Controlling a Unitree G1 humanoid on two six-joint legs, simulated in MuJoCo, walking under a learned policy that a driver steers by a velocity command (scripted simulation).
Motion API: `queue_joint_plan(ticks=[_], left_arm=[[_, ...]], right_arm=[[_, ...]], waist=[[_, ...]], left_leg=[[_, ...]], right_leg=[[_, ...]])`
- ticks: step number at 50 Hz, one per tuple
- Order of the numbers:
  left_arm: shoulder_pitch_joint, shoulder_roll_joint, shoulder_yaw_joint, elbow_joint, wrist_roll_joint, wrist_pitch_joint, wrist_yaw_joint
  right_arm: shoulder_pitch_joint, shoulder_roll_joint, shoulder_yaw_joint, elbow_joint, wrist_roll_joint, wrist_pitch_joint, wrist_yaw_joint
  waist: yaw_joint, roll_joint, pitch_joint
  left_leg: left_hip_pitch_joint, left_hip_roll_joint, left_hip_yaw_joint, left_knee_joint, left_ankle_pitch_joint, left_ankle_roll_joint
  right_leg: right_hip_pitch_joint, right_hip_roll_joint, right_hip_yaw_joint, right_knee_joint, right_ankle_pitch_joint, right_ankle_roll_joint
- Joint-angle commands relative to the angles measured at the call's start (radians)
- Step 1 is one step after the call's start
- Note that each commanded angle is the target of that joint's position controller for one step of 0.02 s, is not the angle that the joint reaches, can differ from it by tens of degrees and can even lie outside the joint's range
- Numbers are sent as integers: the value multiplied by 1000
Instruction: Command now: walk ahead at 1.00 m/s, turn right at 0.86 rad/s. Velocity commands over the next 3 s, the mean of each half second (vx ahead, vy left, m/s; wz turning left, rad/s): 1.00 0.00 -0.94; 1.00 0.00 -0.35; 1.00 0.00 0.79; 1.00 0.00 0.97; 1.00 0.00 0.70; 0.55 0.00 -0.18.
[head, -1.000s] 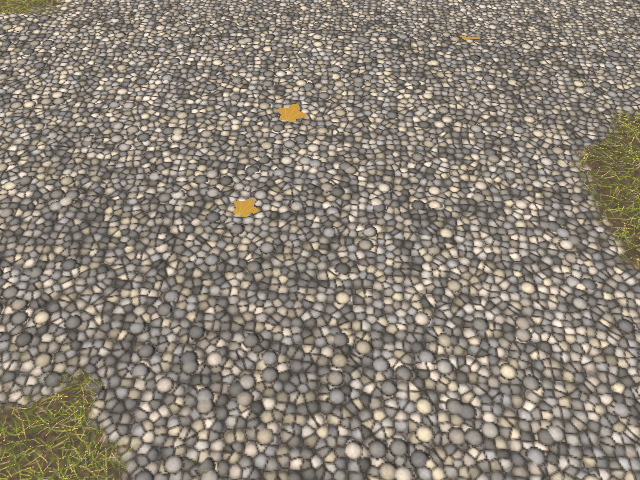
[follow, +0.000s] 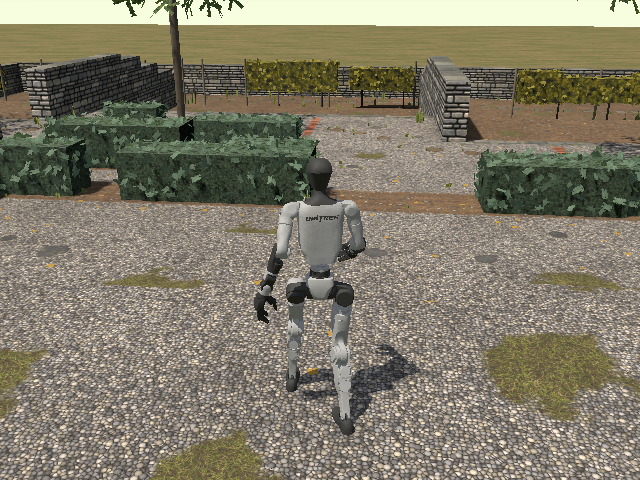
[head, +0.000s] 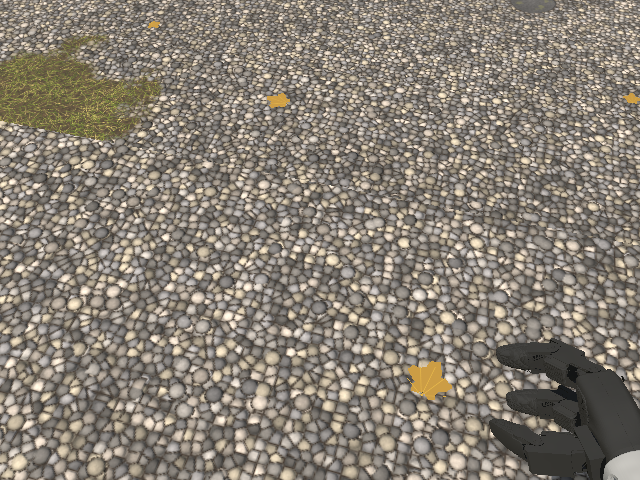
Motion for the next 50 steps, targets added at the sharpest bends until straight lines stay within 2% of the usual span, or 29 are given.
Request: queue_joint_plan(ticks=[1, 2, 3, 4, 5, 9, 13, 16, 18, 20, 21, 22, 23, 24, 25, 26, 27, 29, 33, 36, 40, 42, 43, 44, 45, 46, 47, 48, 50], left_arm=[[-122, 119, 23, -108, 8, -30, 6], [-35, 29, -7, -174, -39, -26, 6], [-92, 95, -6, -144, -10, -4, 18], [-196, 116, -1, -143, 12, 6, 11], [-252, 104, -1, -150, 21, 14, -1], [-360, 27, -20, -229, 41, 67, -42], [-491, 36, -42, -321, 40, 71, -71], [-580, 44, -55, -342, 38, 70, -90], [-551, 67, -50, -325, 37, 65, -85], [-341, 123, -26, -265, 35, 59, -69], [-131, 164, -1, -202, 35, 56, -54], [-15, 210, 30, -144, 30, 58, -27], [-104, 297, 50, -157, 10, 73, -3], [-130, 373, 64, -215, 35, 87, -2], [-123, 323, 62, -218, 30, 88, 10], [-151, 274, 51, -196, 28, 79, 20], [-179, 246, 42, -184, 24, 62, 25], [-218, 202, 21, -186, 20, 31, 29], [-224, 183, 17, -182, 15, -7, 18], [-163, 157, 10, -142, -7, -25, 6], [-76, 200, 10, -92, 14, -29, 14], [-85, 255, 19, -86, 38, -15, 28], [-125, 259, 20, -91, 57, -2, 35], [-161, 217, 6, -112, 68, 5, 44], [-53, 115, -18, -160, 21, -5, 22], [-95, 128, -28, -159, 47, -23, 19], [-219, 139, -35, -188, 45, -33, 24], [-296, 154, -42, -202, 50, -43, 20], [-347, 120, -54, -243, 75, -24, 17]], right_arm=[[580, -289, -125, 63, -24, -13, -59], [527, -355, -142, 64, -38, -3, -53], [443, -267, -142, 55, -31, 9, -47], [394, -166, -119, 52, -23, 9, -43], [393, -128, -109, 78, -25, 8, -38], [461, -81, -98, 183, 13, -20, -23], [387, -108, -104, 202, 16, -39, -22], [422, -155, -112, 229, 16, -40, -26], [485, -212, -124, 235, 16, -30, -35], [462, -279, -142, 218, 10, 3, -48], [417, -294, -146, 195, 7, 19, -48], [413, -268, -145, 190, -4, 28, -38], [426, -116, -107, 149, -23, 25, -23], [456, -168, -108, 27, 6, 5, -22], [355, -203, -103, 18, -3, -19, -22], [339, -198, -98, 24, 0, -29, -23], [322, -185, -93, 32, -14, -22, -27], [374, -170, -86, 49, -37, 24, -28], [168, -104, -63, -37, -19, 51, -11], [135, -61, -45, -24, 3, 41, 10], [48, -132, -76, -36, 7, 42, 4], [206, -182, -104, 11, 10, 34, 0], [411, -206, -120, 75, 21, 36, -11], [639, -255, -137, 125, 21, 40, -23], [696, -376, -178, 144, 9, 45, -18], [625, -293, -167, 146, 35, 58, 4], [525, -259, -162, 125, 35, 53, 9], [514, -231, -160, 131, 38, 50, 14], [521, -185, -141, 172, 34, 44, 12]], waist=[[-355, 80, -362], [-253, 405, -494], [-246, 250, -344], [-263, 113, -201], [-253, 30, -101], [-185, 100, 1], [-130, 85, 71], [-140, 25, 126], [-120, 52, 72], [6, 98, -53], [99, 99, -144], [117, 5, -184], [-7, -238, -112], [-49, -249, -345], [-24, -62, -259], [-79, 17, -93], [-128, 79, -26], [-204, 83, 30], [-182, 50, 96], [-125, 0, 45], [-73, -19, 66], [-157, -63, -47], [-264, -79, -145], [-368, -47, -263], [-292, 300, -385], [-266, 259, -329], [-252, 129, -178], [-253, -4, -125], [-184, -27, -11]], left_leg=[[875, 243, -222, 35, -465, 68], [1033, 482, -781, -163, -704, 174], [917, 437, -760, -191, -775, 183], [793, 377, -556, -177, -627, 162], [671, 335, -403, -191, -396, 147], [539, 268, -89, -234, 9, 93], [430, 209, 162, -332, 170, 62], [407, 159, 314, -368, 394, 35], [504, 169, 339, -237, 863, 19], [530, 212, 326, 74, 1119, 20], [441, 228, 300, 340, 1089, 32], [235, 147, 294, 696, 529, 19], [-66, -26, 279, 1110, -437, -8], [-323, -66, 43, 1247, -459, -26], [-386, -7, -24, 1163, -367, -22], [-367, 29, -23, 1046, -315, -20], [-292, 60, -21, 962, -322, -30], [-156, 93, -23, 844, -367, -60], [-19, 95, 34, 477, -152, -89], [152, 60, 93, 224, 227, -25], [44, 8, 136, 45, 126, 68], [174, -76, 155, 45, -32, 110], [350, -97, 165, 48, -90, 133], [630, 19, 28, 119, -236, 172], [923, 240, -561, 3, -500, 336], [938, 265, -856, -164, -442, 347], [821, 254, -709, -161, -366, 344], [698, 224, -597, -165, -262, 325], [474, 139, -481, -200, -195, 285]], right_leg=[[-467, -69, -25, 690, 471, -32], [-747, 15, -139, 962, -44, -4], [-881, -93, -175, 1034, 51, -17], [-901, -131, -198, 999, 127, -14], [-880, -159, -205, 957, 155, -5], [-906, -222, -225, 909, 154, 6], [-869, -224, -281, 718, 367, 8], [-699, -163, -421, 454, 472, -34], [-578, -79, -492, 399, 438, -67], [-346, -19, -481, 393, 343, -105], [-111, -5, -431, 359, 312, -140], [129, -22, -334, 293, 260, -169], [170, -194, -29, 280, 359, -211], [415, -351, 453, 49, 178, -398], [326, -370, 527, -101, 49, -359], [146, -346, 466, -140, 79, -323], [-14, -299, 383, -143, 175, -297], [-260, -235, 262, -153, 315, -290], [-500, -111, 110, -209, 380, -242], [-445, -109, 11, -244, 565, -168], [-60, -200, -37, -188, 899, -108], [68, -239, -90, 37, 1250, -63], [46, -230, -140, 269, 1318, -44], [-147, -209, -183, 617, 1129, -27], [-557, -8, -259, 1060, 453, 51], [-766, 22, -209, 1124, 40, 45], [-852, -59, -170, 1120, 128, 41], [-816, -107, -172, 1039, 176, 41], [-766, -153, -178, 893, 156, 60]])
